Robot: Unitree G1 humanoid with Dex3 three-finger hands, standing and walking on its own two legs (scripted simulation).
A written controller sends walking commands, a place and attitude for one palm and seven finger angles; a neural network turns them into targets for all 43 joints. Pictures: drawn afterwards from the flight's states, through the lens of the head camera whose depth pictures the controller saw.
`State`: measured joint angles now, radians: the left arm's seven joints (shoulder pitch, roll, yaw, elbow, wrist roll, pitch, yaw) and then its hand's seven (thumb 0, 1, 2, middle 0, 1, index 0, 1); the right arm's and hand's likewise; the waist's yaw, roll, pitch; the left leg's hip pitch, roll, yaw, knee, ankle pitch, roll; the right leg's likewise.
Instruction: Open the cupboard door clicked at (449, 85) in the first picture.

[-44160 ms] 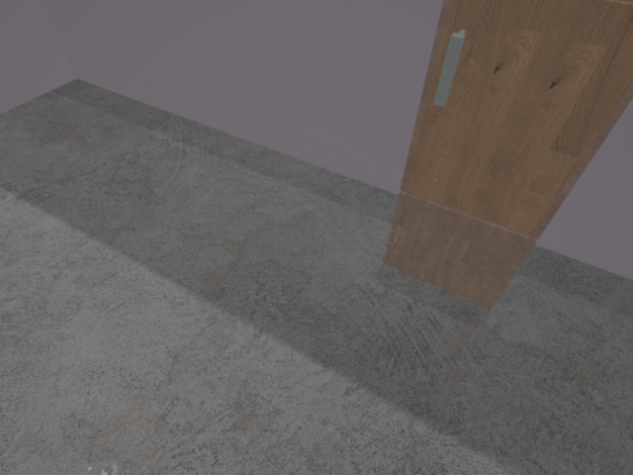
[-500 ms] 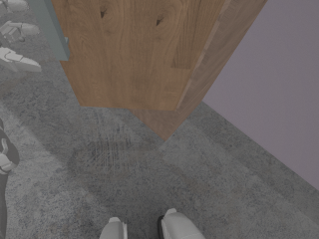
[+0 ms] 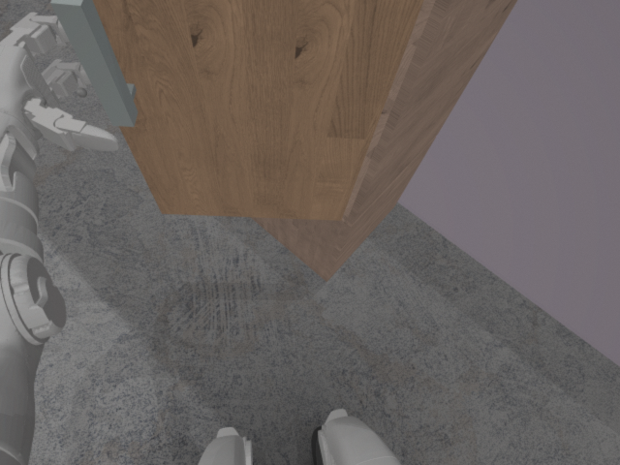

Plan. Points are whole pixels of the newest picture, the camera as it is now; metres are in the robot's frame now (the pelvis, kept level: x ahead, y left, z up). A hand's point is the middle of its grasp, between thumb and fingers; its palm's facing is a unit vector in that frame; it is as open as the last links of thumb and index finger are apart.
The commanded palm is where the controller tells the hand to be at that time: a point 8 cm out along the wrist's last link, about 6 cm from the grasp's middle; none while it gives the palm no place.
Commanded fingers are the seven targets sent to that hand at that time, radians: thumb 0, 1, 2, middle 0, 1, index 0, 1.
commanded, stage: slide the fingers in behind the handle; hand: left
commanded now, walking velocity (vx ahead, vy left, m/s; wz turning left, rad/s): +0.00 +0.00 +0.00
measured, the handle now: (106, 54) +0.59 +0.18 +0.13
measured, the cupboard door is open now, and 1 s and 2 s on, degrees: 42 42 45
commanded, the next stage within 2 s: close the thumb around the handle in 0.78 s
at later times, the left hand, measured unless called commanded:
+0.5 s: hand (112, 91) +0.53 +0.17 +0.12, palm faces -0.11 -0.99 +0.00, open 14.0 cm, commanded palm +0.52 +0.22 +0.12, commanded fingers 0.00 -0.50 0.30 -0.30 -1.20 -0.30 -1.20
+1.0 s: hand (101, 91) +0.54 +0.18 +0.12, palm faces -0.11 -0.99 -0.01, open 13.5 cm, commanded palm +0.53 +0.22 +0.12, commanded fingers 0.00 -0.11 0.47 -0.33 -1.24 -0.33 -1.24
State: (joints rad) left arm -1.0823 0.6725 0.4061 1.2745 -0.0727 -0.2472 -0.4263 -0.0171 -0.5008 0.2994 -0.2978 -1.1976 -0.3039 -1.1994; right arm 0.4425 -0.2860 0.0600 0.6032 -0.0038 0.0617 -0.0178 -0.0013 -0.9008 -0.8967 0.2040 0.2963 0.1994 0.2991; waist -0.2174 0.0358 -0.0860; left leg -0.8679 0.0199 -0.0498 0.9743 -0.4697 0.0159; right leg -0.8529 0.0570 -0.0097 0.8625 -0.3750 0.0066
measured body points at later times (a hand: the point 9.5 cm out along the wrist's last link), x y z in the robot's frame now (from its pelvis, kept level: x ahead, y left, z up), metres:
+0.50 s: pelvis +0.00 -0.01 +0.00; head +0.12 +0.01 +0.43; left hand +0.53 +0.22 +0.13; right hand -0.03 -0.27 -0.10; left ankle -0.01 +0.10 -0.68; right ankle +0.01 -0.13 -0.68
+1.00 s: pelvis +0.00 +0.00 +0.00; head +0.13 +0.02 +0.43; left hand +0.54 +0.24 +0.12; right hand -0.03 -0.27 -0.10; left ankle -0.01 +0.10 -0.68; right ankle +0.01 -0.13 -0.68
